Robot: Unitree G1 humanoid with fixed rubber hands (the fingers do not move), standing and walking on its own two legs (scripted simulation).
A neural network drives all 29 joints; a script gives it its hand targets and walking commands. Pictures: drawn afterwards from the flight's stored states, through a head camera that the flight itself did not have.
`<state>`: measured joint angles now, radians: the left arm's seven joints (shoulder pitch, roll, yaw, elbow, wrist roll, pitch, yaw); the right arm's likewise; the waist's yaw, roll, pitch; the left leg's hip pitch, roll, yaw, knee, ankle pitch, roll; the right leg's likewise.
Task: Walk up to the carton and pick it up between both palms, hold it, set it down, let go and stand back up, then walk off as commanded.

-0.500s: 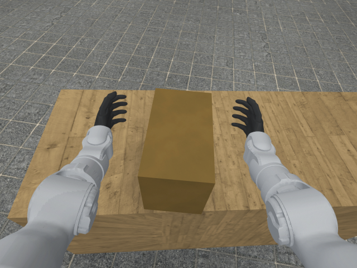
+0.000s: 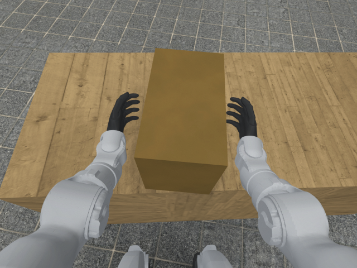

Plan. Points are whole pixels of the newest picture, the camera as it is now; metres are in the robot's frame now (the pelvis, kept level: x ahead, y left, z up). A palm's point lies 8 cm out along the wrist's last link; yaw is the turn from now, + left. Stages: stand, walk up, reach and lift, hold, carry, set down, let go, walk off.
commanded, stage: reach and lift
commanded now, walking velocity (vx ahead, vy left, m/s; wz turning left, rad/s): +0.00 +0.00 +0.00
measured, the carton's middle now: (183, 123) +0.46 -0.02 -0.02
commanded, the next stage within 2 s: none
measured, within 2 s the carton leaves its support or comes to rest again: neither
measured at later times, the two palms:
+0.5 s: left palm (127, 121) +0.44 +0.11 +0.03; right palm (241, 127) +0.42 -0.15 +0.03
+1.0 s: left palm (126, 128) +0.42 +0.11 +0.03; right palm (241, 135) +0.40 -0.14 +0.03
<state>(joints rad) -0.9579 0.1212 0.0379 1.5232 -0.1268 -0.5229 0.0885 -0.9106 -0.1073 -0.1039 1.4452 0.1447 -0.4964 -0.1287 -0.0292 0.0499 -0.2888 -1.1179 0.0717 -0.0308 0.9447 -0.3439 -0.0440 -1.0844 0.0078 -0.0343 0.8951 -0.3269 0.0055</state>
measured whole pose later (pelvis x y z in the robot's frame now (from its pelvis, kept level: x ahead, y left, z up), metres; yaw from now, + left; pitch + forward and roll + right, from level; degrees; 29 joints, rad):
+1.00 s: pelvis +0.02 +0.01 +0.05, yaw +0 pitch +21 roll -2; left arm -0.76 -0.08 0.59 1.26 0.46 -0.56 0.11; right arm -0.72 0.11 -0.72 1.21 -0.54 -0.59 -0.15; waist -0.05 0.02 -0.12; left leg -0.75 0.07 -0.01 0.66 -0.27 -0.03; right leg -0.71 0.00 -0.02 0.60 -0.24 0.01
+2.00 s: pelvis +0.03 +0.01 +0.06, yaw +0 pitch +22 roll -2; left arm -0.69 -0.09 0.53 1.23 0.43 -0.57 0.13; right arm -0.67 0.11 -0.66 1.21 -0.54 -0.61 -0.17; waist -0.04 0.03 -0.15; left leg -0.73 0.07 -0.01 0.57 -0.22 -0.03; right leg -0.67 0.01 -0.03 0.46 -0.17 0.01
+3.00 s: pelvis +0.03 +0.01 +0.08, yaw +3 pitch +3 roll -2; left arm -0.58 -0.09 0.24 0.80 0.20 -0.04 0.13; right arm -0.55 0.06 -0.16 0.83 -0.04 -0.09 -0.21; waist -0.05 0.01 -0.08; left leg -0.26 0.04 -0.03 0.41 -0.19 -0.03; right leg -0.19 -0.01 -0.06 0.29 -0.15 0.02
